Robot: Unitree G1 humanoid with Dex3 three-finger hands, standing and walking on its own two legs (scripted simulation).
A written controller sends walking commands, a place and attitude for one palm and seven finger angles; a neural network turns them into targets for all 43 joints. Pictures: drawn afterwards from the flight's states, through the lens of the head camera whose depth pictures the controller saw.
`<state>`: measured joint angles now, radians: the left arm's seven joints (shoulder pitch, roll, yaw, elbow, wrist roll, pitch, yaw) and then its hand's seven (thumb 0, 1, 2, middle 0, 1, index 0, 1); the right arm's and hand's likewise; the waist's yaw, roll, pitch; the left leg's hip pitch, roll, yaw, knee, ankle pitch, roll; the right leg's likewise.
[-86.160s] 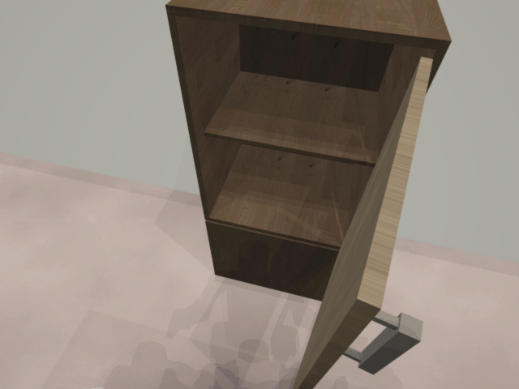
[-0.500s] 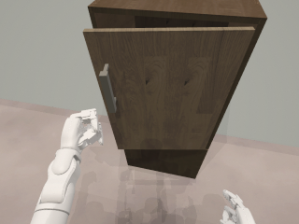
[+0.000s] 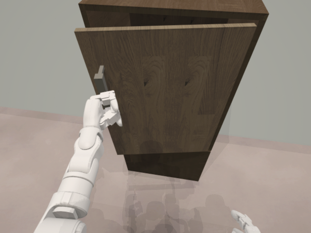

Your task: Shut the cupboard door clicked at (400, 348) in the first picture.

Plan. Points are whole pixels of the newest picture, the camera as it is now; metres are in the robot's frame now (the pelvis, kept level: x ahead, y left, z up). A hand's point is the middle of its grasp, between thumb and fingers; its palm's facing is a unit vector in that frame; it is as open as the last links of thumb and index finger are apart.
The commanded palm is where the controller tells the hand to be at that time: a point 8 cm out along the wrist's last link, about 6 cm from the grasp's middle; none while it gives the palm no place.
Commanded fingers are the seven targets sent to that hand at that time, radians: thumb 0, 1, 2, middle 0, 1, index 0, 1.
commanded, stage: bring the fist close to the handle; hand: left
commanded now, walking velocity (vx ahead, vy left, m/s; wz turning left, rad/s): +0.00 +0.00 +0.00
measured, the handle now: (106, 92) +0.48 +0.16 +0.10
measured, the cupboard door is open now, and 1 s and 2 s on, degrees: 12 3 0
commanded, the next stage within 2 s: push the door shut along its arc in 0.30 s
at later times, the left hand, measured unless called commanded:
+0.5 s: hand (114, 114) +0.39 +0.12 +0.10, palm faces +0.04 -1.00 -0.01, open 3.1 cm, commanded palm +0.37 +0.17 +0.11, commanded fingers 0.00 0.90 0.90 -1.30 -1.50 -1.30 -1.50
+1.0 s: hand (116, 96) +0.46 +0.13 +0.10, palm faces -0.08 -1.00 -0.01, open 3.2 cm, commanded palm +0.44 +0.17 +0.11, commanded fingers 0.00 0.90 0.90 -1.30 -1.50 -1.30 -1.50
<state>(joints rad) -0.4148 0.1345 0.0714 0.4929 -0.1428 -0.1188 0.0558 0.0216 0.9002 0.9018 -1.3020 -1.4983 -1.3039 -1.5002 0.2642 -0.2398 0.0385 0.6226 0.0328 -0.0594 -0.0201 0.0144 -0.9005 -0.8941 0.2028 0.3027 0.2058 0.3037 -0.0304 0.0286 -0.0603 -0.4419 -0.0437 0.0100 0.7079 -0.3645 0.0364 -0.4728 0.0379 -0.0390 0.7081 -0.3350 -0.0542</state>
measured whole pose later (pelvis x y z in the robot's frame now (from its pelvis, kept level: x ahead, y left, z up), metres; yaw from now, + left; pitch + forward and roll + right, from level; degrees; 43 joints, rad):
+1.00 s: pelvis -0.01 +0.01 -0.01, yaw +0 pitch +11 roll +0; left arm -0.81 0.30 0.19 1.05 -0.16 -0.30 -0.16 0.02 0.90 0.90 -1.30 -1.50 -1.32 -1.50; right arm 0.36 -0.27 0.02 0.68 0.04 -0.04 -0.01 0.01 -0.90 -0.89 0.20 0.30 0.21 0.30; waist -0.10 0.02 -0.07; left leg -0.58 -0.04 0.01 0.76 -0.37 0.04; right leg -0.60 0.04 -0.04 0.75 -0.33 -0.05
